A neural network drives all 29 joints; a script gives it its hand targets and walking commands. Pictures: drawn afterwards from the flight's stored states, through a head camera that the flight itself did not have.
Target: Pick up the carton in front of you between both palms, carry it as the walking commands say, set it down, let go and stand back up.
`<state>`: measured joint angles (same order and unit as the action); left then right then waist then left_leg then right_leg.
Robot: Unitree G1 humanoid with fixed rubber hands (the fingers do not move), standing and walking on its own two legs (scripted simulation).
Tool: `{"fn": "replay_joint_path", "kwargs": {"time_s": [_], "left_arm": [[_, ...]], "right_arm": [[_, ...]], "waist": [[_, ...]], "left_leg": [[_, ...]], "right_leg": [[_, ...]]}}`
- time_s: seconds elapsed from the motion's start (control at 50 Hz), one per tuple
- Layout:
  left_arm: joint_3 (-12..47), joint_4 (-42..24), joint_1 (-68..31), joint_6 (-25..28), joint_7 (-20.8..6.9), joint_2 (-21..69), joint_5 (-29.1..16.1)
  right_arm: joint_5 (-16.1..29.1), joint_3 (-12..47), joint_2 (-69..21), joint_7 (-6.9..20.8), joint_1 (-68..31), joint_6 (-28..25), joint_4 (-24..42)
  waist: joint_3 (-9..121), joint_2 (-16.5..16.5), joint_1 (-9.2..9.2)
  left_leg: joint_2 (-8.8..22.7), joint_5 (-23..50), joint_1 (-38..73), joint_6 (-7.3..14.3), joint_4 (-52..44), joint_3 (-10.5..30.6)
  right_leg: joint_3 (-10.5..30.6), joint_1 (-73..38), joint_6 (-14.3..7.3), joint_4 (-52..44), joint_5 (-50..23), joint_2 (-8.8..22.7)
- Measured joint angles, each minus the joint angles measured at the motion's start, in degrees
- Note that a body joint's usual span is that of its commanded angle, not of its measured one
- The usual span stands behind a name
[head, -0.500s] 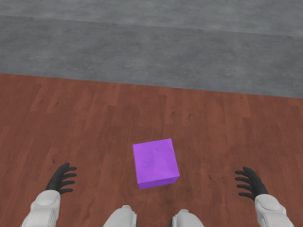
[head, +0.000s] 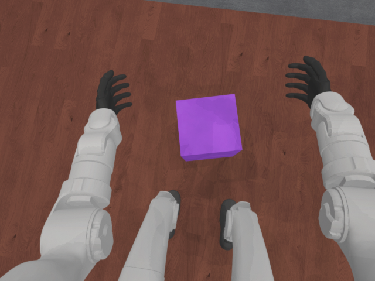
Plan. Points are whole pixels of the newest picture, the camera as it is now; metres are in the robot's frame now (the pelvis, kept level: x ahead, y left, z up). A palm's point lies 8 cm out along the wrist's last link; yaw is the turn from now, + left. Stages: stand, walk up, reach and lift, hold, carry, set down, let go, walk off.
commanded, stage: reach and lift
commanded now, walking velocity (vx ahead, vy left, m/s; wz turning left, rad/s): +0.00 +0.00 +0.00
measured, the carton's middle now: (207, 131) +0.49 +0.02 -0.53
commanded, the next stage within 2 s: none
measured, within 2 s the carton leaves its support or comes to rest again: leaves its support in 1.84 s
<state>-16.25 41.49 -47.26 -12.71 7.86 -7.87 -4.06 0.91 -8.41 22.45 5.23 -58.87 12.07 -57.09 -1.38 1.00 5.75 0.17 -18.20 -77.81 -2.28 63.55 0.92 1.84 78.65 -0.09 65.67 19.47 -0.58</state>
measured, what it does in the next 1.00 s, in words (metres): lowers itself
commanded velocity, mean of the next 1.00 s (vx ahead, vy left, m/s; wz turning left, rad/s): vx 0.00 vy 0.00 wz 0.00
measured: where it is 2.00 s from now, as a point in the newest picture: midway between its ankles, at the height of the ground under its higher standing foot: (197, 228)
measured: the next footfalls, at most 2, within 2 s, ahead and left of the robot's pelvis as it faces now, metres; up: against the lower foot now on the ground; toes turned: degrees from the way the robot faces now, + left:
none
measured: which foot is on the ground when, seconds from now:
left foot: down 0.00-1.00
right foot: down 0.00-1.00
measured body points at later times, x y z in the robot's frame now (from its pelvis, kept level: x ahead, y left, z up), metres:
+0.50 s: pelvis +0.02 +0.00 -0.09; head +0.35 -0.02 +0.22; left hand +0.47 +0.22 -0.25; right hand +0.55 -0.16 -0.25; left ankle +0.09 +0.14 -0.62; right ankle +0.09 -0.11 -0.62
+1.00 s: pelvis -0.04 +0.00 -0.27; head +0.33 +0.00 -0.01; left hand +0.47 +0.21 -0.45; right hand +0.54 -0.16 -0.45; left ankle +0.09 +0.14 -0.62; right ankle +0.09 -0.12 -0.62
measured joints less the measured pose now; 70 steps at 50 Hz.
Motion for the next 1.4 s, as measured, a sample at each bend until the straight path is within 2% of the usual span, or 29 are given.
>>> {"fn": "replay_joint_path", "kwargs": {"time_s": [0.08, 0.16, 0.28, 0.4, 0.5, 0.7, 0.82, 1.0, 1.1, 1.22, 1.4], "left_arm": [[-2.8, 1.4, -6.9, 0.2, 0.7, 1.5, 1.4], [-5.7, 0.6, -9.6, 1.4, 0.4, 3.3, 3.6], [-8.9, 0.0, -8.0, 4.9, -1.0, 5.4, 6.7], [-10.2, 3.0, -6.4, 8.5, -2.3, 5.4, 7.8], [-8.4, 4.7, -6.6, 10.3, -1.9, 4.1, 5.2], [-0.2, 3.1, -10.9, 9.8, 1.3, -0.2, -3.9], [1.4, 7.3, -17.4, 8.2, 2.4, -1.8, -6.2], [2.7, 17.2, -26.7, 10.0, 2.2, -3.1, -6.9], [5.5, 19.8, -29.2, 11.5, 2.2, -5.6, -10.2], [7.4, 20.6, -27.9, 12.9, 2.3, -5.3, -13.0], [7.4, 20.6, -26.0, 13.5, 2.7, -3.7, -11.8]], "right_arm": [[-1.4, -0.8, 0.7, 0.3, -8.6, -0.3, -3.9], [-4.0, -2.5, 0.1, 0.2, -12.8, -1.2, -4.7], [-6.8, -5.2, -2.2, -0.7, -11.6, -3.7, -3.6], [-7.5, -6.0, -4.4, -2.4, -8.6, -6.1, -3.5], [-5.2, -3.9, -4.6, -4.4, -7.3, -7.6, -2.7], [4.8, 4.9, 1.2, -6.6, -10.1, -7.5, 1.4], [7.7, 7.6, 4.0, -6.6, -17.1, -6.3, -3.8], [9.4, 9.9, 5.1, -6.8, -26.6, -8.5, -14.1], [11.0, 12.5, 5.8, -7.7, -27.0, -10.2, -13.6], [11.6, 14.7, 4.9, -8.2, -24.6, -10.9, -11.1], [10.7, 13.0, 3.2, -8.4, -23.9, -11.1, -13.2]], "waist": [[0.2, -0.1, 0.71], [0.9, -0.3, 0.76], [3.9, -0.1, 0.36], [8.1, 0.4, -0.32], [8.8, 0.3, -0.97], [0.6, -1.1, -1.37], [-5.2, -1.5, -0.95], [-13.9, -2.2, -0.89], [-18.2, -3.8, -0.70], [-16.9, -4.5, -0.87], [-14.2, -3.2, -1.14]], "left_leg": [[0.1, 0.5, -5.2, -0.2, 1.3, -0.1], [0.0, 0.7, -8.9, -0.3, 1.3, -0.1], [-0.1, 0.0, -13.6, -0.4, 1.7, -0.2], [-0.4, -3.6, -22.3, -0.5, 8.8, -0.3], [-1.3, -7.1, -31.6, -0.9, 18.8, 0.0], [-2.7, -10.8, -45.4, -1.4, 39.0, 0.5], [-3.1, -10.3, -49.5, -1.8, 46.8, 0.4], [-3.4, -9.9, -52.7, -2.2, 53.9, 0.3], [-3.2, -11.0, -52.4, -2.0, 57.2, -0.1], [-3.4, -12.3, -53.0, -1.9, 58.9, -0.4], [-3.7, -12.0, -53.3, -2.3, 58.3, 0.0]], "right_leg": [[0.3, 5.4, -0.1, 1.4, -0.6, -0.3], [0.5, 9.2, -0.1, 1.7, -0.7, -0.4], [0.9, 14.1, -0.1, 2.3, 0.1, -0.6], [1.3, 22.9, 0.0, 9.5, 3.6, -0.8], [1.8, 32.1, 0.4, 19.6, 7.3, -1.0], [2.2, 45.7, 1.4, 39.7, 11.0, -1.6], [2.2, 49.7, 1.6, 47.6, 10.7, -1.8], [2.1, 52.9, 1.5, 54.9, 10.5, -1.5], [2.1, 52.5, 1.4, 58.2, 11.7, -1.1], [2.2, 53.0, 1.3, 60.2, 13.5, -0.5], [1.8, 53.2, 0.9, 59.7, 13.4, -0.2]]}}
